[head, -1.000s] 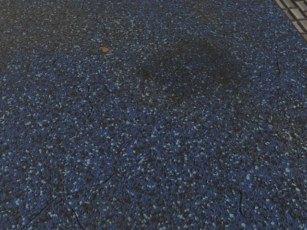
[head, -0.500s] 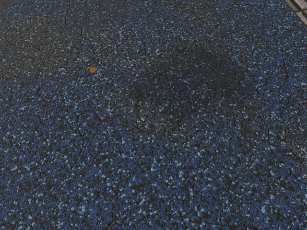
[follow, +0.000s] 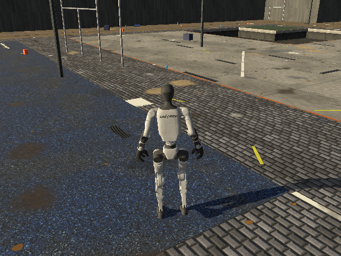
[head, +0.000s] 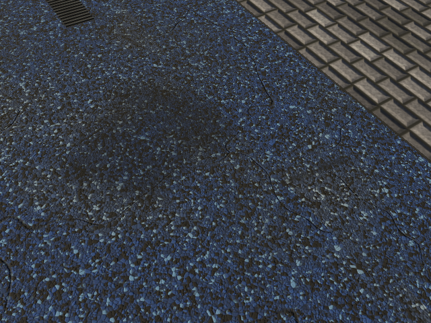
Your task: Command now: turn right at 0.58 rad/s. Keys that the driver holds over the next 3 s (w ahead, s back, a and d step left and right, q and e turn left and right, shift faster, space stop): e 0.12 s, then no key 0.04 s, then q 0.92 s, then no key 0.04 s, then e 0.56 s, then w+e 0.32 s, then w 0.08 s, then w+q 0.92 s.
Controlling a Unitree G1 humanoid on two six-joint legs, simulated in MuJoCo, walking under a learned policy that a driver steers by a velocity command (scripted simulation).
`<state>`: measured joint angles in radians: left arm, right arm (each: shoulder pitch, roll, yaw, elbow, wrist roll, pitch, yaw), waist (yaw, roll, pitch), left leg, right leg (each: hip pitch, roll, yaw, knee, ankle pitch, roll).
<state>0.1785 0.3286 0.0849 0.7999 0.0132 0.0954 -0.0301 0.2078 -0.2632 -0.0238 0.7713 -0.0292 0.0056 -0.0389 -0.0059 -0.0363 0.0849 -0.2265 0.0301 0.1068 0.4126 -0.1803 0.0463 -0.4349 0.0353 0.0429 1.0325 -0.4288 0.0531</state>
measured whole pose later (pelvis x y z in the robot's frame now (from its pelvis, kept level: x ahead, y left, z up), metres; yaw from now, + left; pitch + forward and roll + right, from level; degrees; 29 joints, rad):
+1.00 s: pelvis -0.05 +0.00 +0.00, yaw +15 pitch +0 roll -2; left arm 0.18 0.31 0.06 0.79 0.02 0.06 0.01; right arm 0.22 -0.29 -0.06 0.75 0.00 0.04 0.00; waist 0.00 -0.04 0.07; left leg -0.20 -0.08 -0.08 0.40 -0.20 0.09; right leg -0.48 -0.01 0.03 1.03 -0.36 0.05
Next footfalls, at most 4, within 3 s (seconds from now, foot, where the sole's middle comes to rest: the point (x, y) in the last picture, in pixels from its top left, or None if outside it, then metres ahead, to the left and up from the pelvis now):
0.18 right None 0.01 -0.12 -0.78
0.76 left None -0.03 0.07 -0.78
1.30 right None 0.04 -0.11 -0.78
1.66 left None -0.04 0.08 -0.78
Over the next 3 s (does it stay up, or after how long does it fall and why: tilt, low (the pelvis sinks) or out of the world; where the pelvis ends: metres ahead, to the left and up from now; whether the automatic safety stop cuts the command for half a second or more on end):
stays up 0.47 -0.05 0.00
